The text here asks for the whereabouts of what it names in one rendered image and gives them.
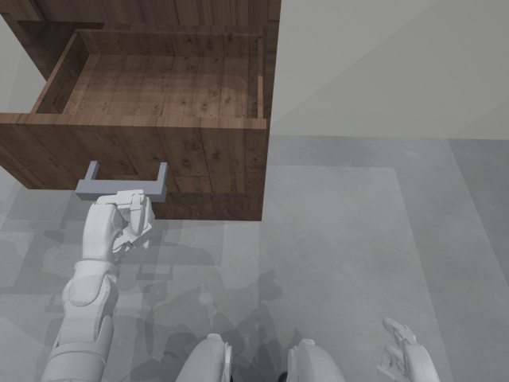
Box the cabinet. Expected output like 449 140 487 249
0 0 282 221

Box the left robot forearm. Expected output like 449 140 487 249
41 259 119 382

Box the handle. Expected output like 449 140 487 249
75 161 168 202

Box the left robot shin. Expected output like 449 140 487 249
207 333 223 341

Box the robot left hand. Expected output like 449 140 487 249
82 189 155 266

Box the robot right hand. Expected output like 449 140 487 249
377 318 440 382

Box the right robot thigh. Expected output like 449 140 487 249
288 345 347 382

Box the drawer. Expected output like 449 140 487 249
0 29 266 193

